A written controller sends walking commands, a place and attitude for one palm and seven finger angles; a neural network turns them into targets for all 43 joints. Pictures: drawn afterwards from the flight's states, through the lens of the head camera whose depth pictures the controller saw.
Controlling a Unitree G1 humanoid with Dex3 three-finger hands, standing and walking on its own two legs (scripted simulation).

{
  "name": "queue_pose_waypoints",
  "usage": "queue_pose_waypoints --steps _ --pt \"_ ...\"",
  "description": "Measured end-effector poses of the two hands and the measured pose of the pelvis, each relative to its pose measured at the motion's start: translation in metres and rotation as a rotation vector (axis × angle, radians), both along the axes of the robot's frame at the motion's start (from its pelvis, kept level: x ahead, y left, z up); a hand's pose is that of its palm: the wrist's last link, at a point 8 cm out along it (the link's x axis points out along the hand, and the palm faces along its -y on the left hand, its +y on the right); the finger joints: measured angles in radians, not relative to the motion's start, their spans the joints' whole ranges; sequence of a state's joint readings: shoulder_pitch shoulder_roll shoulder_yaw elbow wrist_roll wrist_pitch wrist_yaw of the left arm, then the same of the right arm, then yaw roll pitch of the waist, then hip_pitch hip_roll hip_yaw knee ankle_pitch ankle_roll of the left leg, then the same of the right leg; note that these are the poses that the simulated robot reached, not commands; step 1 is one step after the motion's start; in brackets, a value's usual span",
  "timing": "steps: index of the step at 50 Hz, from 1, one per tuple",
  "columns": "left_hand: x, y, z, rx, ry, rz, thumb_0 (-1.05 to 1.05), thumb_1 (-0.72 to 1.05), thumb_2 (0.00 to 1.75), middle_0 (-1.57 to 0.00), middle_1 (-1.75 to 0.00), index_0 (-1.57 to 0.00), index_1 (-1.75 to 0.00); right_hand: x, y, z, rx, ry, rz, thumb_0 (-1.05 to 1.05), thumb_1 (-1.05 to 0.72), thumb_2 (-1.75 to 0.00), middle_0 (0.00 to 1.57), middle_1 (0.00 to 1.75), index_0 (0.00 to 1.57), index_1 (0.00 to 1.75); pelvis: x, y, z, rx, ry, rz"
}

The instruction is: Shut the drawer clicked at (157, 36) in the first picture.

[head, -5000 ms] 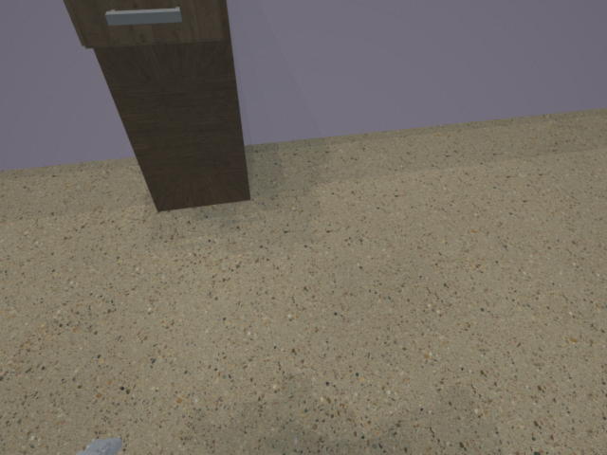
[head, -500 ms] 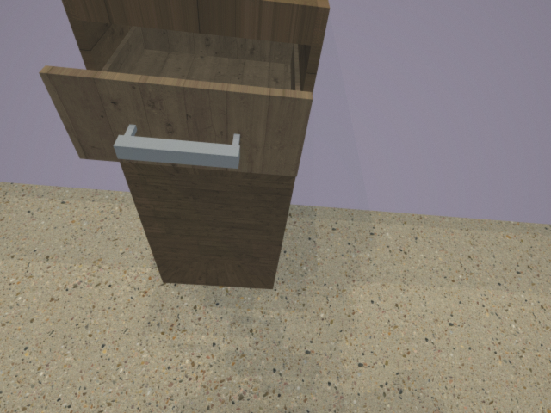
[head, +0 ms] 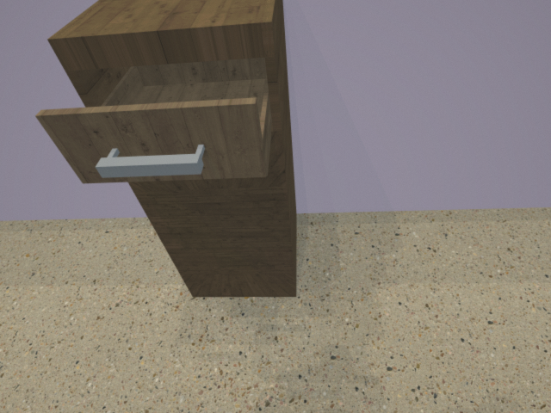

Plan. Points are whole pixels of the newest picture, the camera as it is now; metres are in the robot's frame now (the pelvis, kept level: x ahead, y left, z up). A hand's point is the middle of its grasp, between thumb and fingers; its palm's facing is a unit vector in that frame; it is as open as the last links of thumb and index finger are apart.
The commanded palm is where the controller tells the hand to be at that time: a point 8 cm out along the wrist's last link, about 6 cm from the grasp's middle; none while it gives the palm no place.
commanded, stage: come to a stop and stand still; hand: left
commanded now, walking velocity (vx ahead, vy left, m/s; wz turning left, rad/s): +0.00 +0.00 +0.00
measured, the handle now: (153, 158) +0.51 +0.25 +0.11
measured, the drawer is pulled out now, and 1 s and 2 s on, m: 0.17 0.17 0.17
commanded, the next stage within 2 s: look again from close up in 0.70 s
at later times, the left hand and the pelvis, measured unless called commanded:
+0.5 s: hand out of the picture +0.03 +0.20 -0.19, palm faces +0.03 -0.99 -0.16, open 7.3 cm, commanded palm none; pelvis +0.04 +0.04 -0.01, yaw -2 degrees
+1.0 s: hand out of the picture +0.03 +0.24 -0.19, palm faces -0.01 -0.97 -0.25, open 7.3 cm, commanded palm none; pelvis +0.01 +0.05 -0.02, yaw -1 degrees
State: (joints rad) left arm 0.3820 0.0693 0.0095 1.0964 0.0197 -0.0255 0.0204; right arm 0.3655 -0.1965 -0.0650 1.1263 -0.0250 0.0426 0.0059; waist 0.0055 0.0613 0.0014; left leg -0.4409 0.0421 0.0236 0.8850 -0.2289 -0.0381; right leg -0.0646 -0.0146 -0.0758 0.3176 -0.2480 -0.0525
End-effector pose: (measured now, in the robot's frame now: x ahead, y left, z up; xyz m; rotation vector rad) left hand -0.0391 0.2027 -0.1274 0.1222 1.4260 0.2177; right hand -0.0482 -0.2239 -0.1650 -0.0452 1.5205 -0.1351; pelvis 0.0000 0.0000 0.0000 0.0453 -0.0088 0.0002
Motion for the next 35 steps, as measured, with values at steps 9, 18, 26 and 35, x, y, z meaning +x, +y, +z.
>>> queue_pose_waypoints --steps 9,18,26,35 --pt "-0.024 -0.003 -0.017 -0.057 0.125 0.059 0.0 0.91 0.9 -0.2 -0.3 -0.2 -0.3 0.086 0.012 -0.001 -0.05 -0.133 0.063 0.0 -0.92 -0.9 0.2 0.29 0.2 0.3 0.019 0.013 -0.009 -0.023 0.007 -0.003" --pt "0.012 0.019 -0.038 -0.093 0.113 0.018 0.0 0.91 0.9 -0.2 -0.3 -0.2 -0.3 0.145 0.03 0.015 -0.112 -0.263 0.083 0.0 -0.92 -0.9 0.2 0.29 0.2 0.3 0.036 0.029 -0.013 -0.033 0.0 -0.024" --pt "0.067 0.05 -0.034 -0.045 0.005 -0.056 0.0 0.91 0.9 -0.2 -0.3 -0.2 -0.3 0.135 0.044 0.013 -0.108 -0.246 0.047 -0.01 -0.93 -0.89 0.2 0.29 0.2 0.3 0.037 0.042 -0.011 -0.034 0.003 -0.031" --pt "0.091 0.078 -0.026 0.016 -0.051 -0.089 0.0 0.92 0.9 -0.2 -0.3 -0.2 -0.3 0.084 0.045 0.009 -0.101 -0.123 0.029 -0.01 -0.93 -0.9 0.2 0.29 0.2 0.3 0.034 0.048 -0.01 -0.029 -0.004 -0.027"
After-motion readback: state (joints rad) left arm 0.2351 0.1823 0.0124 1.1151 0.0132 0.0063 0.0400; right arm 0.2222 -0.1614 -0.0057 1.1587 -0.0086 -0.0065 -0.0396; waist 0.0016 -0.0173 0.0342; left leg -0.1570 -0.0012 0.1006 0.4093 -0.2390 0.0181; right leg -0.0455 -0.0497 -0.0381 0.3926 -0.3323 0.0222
